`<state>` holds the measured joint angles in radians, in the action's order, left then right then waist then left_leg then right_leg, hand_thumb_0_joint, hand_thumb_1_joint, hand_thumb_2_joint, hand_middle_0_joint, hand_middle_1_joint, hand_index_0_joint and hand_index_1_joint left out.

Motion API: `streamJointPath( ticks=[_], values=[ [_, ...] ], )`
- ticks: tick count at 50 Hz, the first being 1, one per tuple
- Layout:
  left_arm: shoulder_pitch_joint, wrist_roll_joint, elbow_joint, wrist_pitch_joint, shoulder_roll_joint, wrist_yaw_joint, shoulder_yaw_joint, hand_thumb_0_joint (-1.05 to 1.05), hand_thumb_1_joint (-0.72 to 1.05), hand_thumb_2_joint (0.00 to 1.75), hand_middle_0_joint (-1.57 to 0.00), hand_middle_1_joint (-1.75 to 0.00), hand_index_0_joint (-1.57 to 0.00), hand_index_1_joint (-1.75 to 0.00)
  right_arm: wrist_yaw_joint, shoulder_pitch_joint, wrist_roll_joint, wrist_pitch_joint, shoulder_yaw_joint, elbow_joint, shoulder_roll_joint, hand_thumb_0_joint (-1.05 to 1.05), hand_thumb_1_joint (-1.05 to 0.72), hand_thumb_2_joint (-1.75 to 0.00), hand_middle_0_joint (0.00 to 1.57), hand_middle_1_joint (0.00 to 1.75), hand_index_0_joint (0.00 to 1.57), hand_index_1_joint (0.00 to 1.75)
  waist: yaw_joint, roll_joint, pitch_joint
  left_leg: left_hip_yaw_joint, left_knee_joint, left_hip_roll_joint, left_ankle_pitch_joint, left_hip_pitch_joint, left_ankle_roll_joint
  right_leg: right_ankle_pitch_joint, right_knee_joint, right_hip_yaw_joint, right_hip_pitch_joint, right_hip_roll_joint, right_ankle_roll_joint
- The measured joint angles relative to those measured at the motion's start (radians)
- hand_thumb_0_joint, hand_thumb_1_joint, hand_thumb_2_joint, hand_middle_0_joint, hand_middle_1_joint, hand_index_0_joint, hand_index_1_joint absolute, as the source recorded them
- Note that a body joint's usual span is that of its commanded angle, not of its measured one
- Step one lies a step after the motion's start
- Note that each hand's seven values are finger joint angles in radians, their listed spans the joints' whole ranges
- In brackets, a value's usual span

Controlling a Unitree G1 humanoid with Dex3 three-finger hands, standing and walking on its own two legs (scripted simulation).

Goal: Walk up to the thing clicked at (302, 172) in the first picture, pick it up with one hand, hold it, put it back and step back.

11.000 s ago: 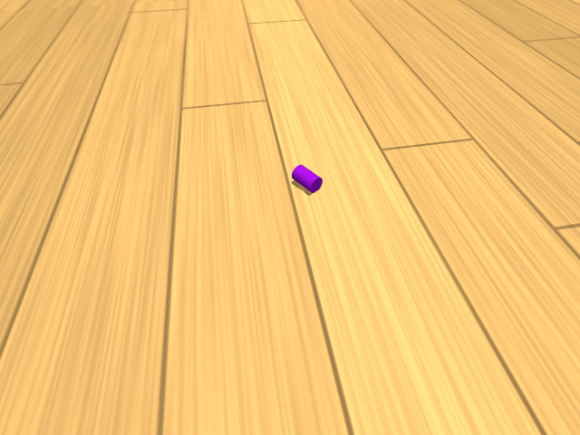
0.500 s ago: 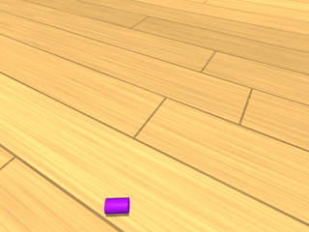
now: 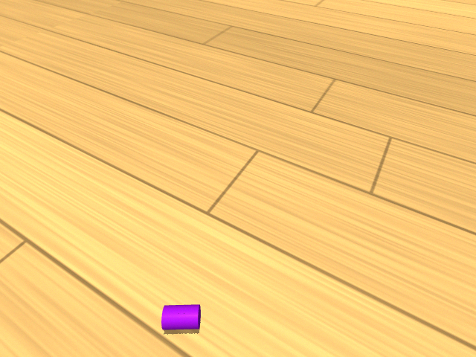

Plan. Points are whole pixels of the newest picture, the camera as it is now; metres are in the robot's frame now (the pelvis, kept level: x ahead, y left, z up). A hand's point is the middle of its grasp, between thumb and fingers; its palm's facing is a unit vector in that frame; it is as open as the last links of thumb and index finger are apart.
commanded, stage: stand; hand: left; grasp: from above
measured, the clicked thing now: (181, 316) +0.43 +0.23 -0.74
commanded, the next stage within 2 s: rise first in 0.54 s
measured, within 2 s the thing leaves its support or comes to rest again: neither
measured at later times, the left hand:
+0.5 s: hand out of the picture +0.06 +0.25 -0.16, palm faces -0.03 -0.94 -0.34, open 7.4 cm
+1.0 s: hand out of the picture +0.14 +0.25 -0.18, palm faces -0.06 -0.93 -0.36, open 11.1 cm
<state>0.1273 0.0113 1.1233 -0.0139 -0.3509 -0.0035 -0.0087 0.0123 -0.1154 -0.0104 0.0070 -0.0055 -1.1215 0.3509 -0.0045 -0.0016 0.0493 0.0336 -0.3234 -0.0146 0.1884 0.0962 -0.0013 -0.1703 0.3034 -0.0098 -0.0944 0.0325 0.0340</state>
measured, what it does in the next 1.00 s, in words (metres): stands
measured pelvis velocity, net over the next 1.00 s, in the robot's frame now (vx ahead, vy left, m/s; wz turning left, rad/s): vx -0.01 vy -0.01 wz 0.01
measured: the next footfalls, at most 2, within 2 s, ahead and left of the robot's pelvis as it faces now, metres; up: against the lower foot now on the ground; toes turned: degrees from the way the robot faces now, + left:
none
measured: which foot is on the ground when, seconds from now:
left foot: down 0.00-1.00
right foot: down 0.00-1.00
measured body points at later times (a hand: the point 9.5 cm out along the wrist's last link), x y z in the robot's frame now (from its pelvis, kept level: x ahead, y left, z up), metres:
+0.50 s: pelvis +0.00 +0.00 +0.00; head +0.01 +0.00 +0.45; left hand +0.07 +0.30 -0.13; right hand +0.07 -0.30 -0.13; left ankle -0.01 +0.12 -0.75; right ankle +0.00 -0.14 -0.75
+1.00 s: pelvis -0.01 -0.01 -0.03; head +0.05 +0.00 +0.41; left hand +0.14 +0.30 -0.15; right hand +0.09 -0.26 -0.15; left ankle -0.01 +0.12 -0.75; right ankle +0.00 -0.14 -0.75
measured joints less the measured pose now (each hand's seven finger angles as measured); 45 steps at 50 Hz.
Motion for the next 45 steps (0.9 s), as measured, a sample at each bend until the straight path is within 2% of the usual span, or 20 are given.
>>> streamJointPath(
  ticks=[33,36,38,41,45],
  values=[
    [0.004,0.000,0.002,0.003,0.001,-0.003,0.002,0.01,0.90,0.90,-0.20,-0.30,-0.20,-0.30,0.000,-0.009,-0.001,0.001,0.000,-0.002,-0.002,0.01,-0.91,-0.90,0.20,0.30,0.20,0.30,0.001,0.000,0.000,-0.007,0.004,0.003,-0.006,0.004,-0.001,0.000,0.003,0.007,-0.004,0.003,-0.001],
    [-0.019,-0.027,-0.061,-0.017,0.016,0.014,0.031,0.01,0.87,0.91,-0.20,-0.34,-0.19,-0.35,-0.028,-0.059,0.044,0.020,0.007,0.133,-0.010,0.01,-0.92,-0.90,0.20,0.30,0.20,0.30,-0.001,-0.002,0.007,-0.018,-0.059,0.005,0.013,0.077,0.001,-0.023,0.065,0.016,-0.073,0.006,-0.004],
    [-0.085,-0.016,-0.041,-0.024,0.023,0.009,0.062,0.01,0.81,0.92,-0.19,-0.40,-0.18,-0.41,-0.038,-0.074,0.055,0.032,0.008,0.203,-0.026,0.01,-0.93,-0.91,0.20,0.30,0.20,0.29,-0.004,-0.001,0.010,-0.026,-0.116,0.003,0.030,0.146,-0.001,-0.040,0.118,0.022,-0.136,0.004,-0.006],
    [-0.174,0.035,-0.018,-0.018,0.011,-0.018,0.120,0.01,0.68,0.93,-0.16,-0.54,-0.16,-0.55,-0.039,-0.083,0.041,0.041,-0.002,0.275,-0.064,0.01,-0.93,-0.91,0.20,0.30,0.20,0.29,-0.010,0.010,-0.006,-0.029,-0.215,-0.005,0.063,0.261,-0.006,-0.073,0.214,0.022,-0.251,-0.003,-0.010],
    [-0.180,0.088,-0.091,0.011,0.000,-0.038,0.155,0.01,0.45,0.96,-0.10,-0.76,-0.11,-0.75,-0.033,-0.105,0.032,0.041,-0.014,0.346,-0.099,0.01,-0.94,-0.91,0.20,0.30,0.20,0.30,-0.020,0.013,-0.033,-0.025,-0.316,-0.014,0.110,0.359,-0.009,-0.115,0.313,0.016,-0.350,-0.011,-0.014]
  ],
)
